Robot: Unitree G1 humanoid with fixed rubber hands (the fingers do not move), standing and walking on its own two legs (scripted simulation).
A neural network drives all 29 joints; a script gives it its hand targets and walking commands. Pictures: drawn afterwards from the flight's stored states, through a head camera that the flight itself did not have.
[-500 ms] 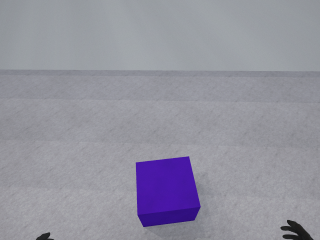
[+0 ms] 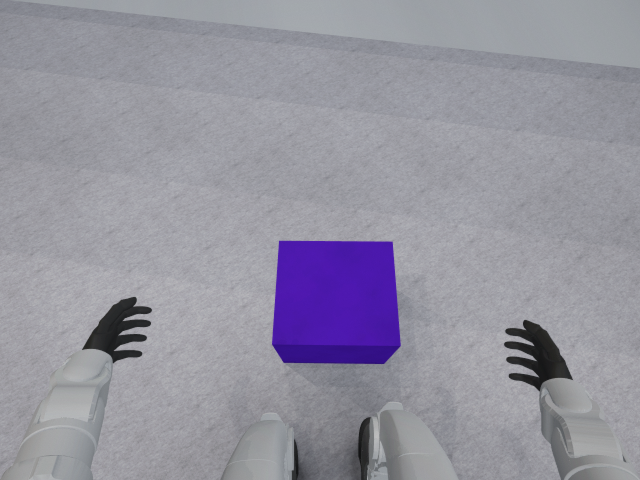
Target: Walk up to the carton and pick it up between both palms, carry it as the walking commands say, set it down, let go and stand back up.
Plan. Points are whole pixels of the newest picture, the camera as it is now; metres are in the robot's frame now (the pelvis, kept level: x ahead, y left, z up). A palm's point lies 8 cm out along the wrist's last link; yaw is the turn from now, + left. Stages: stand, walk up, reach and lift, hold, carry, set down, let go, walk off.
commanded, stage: reach and lift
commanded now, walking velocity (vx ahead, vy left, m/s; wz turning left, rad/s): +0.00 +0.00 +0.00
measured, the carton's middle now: (334, 306) +0.47 -0.02 -0.59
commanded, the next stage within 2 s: none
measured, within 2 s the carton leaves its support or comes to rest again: neither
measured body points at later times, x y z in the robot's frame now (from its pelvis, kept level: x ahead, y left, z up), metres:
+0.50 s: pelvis -0.04 +0.01 -0.05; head +0.19 +0.01 +0.34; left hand +0.40 +0.29 -0.12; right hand +0.35 -0.26 -0.14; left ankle +0.02 +0.12 -0.70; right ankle +0.05 -0.11 -0.70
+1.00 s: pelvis -0.03 +0.01 -0.08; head +0.28 +0.01 +0.25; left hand +0.51 +0.26 -0.16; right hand +0.48 -0.24 -0.18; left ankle +0.02 +0.12 -0.70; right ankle +0.05 -0.11 -0.70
